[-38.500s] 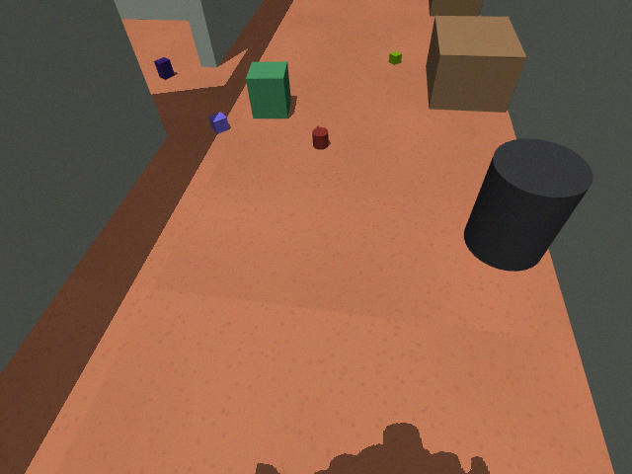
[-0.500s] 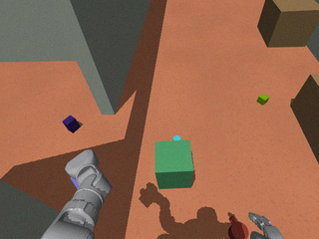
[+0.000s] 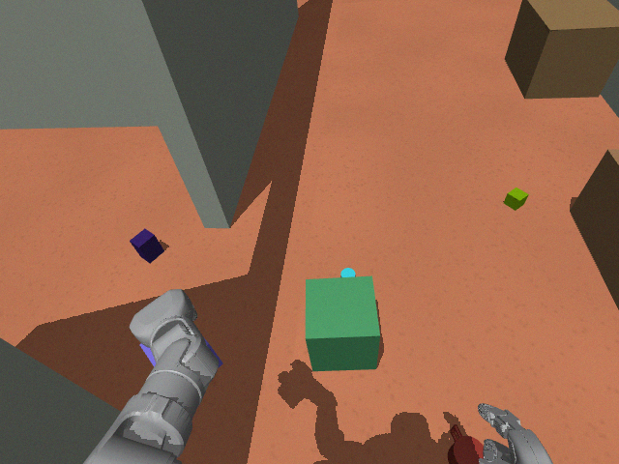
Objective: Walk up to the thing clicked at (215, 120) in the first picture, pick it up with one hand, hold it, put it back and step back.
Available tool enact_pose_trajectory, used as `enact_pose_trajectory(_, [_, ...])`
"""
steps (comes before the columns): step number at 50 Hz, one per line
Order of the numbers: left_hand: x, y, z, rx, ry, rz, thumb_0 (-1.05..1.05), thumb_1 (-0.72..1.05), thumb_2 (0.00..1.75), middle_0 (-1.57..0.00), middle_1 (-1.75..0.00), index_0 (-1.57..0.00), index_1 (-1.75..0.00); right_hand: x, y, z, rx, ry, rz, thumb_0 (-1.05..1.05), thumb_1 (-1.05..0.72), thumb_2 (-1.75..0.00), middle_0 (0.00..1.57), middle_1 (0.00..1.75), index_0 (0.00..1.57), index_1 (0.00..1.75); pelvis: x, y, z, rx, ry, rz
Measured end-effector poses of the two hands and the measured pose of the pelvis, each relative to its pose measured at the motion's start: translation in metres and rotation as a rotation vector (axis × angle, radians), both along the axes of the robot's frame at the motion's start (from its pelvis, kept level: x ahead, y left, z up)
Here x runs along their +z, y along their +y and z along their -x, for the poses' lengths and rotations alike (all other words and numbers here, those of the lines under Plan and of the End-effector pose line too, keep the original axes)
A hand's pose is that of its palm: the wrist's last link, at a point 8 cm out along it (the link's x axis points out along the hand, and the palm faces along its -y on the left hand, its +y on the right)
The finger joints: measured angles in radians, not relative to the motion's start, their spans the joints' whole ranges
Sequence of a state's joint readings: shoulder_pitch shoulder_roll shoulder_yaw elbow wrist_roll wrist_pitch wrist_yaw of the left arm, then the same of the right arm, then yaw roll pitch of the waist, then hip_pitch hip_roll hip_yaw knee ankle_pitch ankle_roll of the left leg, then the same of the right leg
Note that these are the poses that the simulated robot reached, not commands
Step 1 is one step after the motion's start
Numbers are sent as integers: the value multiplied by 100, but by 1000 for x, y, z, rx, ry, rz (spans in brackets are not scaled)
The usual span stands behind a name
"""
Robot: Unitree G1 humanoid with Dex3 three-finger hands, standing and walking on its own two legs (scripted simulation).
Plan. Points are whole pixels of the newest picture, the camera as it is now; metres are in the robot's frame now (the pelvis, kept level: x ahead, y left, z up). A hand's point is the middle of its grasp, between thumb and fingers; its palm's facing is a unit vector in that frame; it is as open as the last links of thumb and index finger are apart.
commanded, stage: hold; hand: left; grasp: from above
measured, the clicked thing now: (183, 354) +0.30 +0.24 -0.08
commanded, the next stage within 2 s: crouch in 0.84 s
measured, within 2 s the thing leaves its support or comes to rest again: neither
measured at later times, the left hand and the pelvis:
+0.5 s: hand (179, 345) +0.30 +0.23 -0.04, palm faces -0.32 -0.31 -0.89, open 10.5 cm; pelvis +0.00 +0.00 +0.00, yaw +0 degrees
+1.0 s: hand (181, 342) +0.30 +0.23 -0.04, palm faces -0.34 -0.31 -0.89, open 10.5 cm; pelvis +0.01 +0.00 +0.00, yaw +0 degrees
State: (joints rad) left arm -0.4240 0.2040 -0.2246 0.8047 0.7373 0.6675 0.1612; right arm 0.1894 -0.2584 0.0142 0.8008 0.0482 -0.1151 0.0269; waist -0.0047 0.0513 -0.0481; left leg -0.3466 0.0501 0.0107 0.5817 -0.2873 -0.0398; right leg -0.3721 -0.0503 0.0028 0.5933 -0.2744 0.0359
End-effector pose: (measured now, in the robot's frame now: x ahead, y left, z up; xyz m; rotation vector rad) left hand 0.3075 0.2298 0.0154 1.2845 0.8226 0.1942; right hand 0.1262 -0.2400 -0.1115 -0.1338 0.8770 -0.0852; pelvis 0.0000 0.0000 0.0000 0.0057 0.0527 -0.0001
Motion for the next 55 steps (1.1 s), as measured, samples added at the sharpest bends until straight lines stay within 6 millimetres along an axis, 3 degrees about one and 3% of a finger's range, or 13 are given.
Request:
enact_pose_trajectory(29, [5,4,7,-17,24,0,0,-13,59,-71,-58,-71,-57,10,11,-31,39,-74,-7,2,-91,-91,20,30,19,30,2,1,-4,7,-13,1])
enact_pose_trajectory(43, [7,3,-1,-20,18,-10,0,-14,60,-72,-57,-71,-57,8,10,-29,42,-53,-4,2,-92,-91,20,30,19,30,2,1,-6,9,-12,2])
enact_pose_trajectory(55, [-6,4,2,-22,42,-23,0,-12,57,-71,-57,-70,-57,6,8,-21,35,-31,-2,2,-90,-90,20,30,19,30,2,2,-7,6,-3,3])
